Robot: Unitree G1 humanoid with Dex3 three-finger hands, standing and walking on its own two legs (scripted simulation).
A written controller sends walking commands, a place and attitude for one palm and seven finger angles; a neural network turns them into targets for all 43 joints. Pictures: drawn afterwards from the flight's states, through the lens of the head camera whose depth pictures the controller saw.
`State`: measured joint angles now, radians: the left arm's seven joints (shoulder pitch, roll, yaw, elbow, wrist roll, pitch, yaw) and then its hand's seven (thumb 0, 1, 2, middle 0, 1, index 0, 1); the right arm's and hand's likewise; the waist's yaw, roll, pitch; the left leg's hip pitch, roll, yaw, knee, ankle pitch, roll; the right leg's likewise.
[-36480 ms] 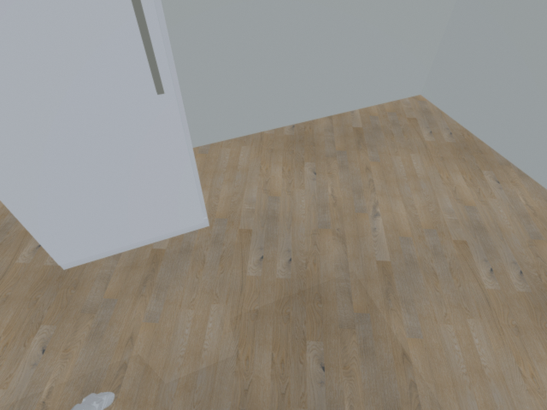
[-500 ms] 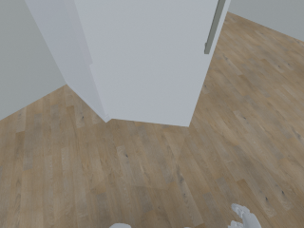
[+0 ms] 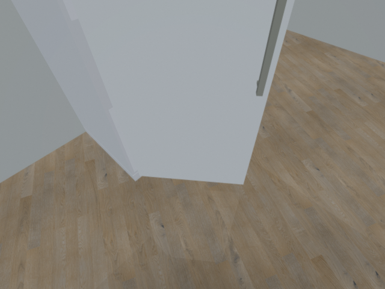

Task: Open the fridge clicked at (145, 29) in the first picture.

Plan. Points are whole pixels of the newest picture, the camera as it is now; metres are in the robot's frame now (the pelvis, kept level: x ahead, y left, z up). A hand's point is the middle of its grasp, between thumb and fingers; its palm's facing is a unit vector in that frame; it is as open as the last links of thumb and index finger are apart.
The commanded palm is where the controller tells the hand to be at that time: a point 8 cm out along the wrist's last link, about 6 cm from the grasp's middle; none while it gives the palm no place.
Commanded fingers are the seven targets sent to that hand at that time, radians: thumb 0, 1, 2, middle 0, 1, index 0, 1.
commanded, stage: take the last steps up to it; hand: right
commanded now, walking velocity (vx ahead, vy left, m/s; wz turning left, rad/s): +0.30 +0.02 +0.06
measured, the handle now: (269, 43) +0.70 -0.15 +0.15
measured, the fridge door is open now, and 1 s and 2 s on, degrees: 52 52 52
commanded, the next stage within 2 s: come to a stop and stand still in 0.40 s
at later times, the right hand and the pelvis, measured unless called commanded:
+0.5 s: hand (267, 254) +0.25 -0.16 -0.18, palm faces -0.03 +0.99 -0.16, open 7.4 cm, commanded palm none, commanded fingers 0.00 -0.90 -0.90 0.20 0.30 0.20 0.30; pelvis +0.17 +0.01 -0.01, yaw +1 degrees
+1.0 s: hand (278, 220) +0.34 -0.20 -0.18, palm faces -0.01 +0.97 -0.24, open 7.4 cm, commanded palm none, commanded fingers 0.00 -0.90 -0.90 0.20 0.30 0.20 0.30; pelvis +0.26 +0.00 +0.00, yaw +2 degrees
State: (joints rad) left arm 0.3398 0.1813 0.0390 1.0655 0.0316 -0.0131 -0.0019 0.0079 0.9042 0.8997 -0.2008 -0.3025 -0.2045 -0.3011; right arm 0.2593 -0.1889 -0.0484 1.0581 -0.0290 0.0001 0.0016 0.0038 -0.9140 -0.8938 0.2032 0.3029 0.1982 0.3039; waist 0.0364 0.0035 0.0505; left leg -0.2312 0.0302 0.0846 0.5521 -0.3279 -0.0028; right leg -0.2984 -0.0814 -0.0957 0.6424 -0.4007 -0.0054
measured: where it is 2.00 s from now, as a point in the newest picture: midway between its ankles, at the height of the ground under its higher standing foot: (194, 284)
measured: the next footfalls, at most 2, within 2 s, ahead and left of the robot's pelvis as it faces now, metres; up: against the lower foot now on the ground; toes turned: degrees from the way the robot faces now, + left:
left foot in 0.30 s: +0.28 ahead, +0.16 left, +0.00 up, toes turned +6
right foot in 0.48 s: +0.20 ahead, -0.11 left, +0.00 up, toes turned -6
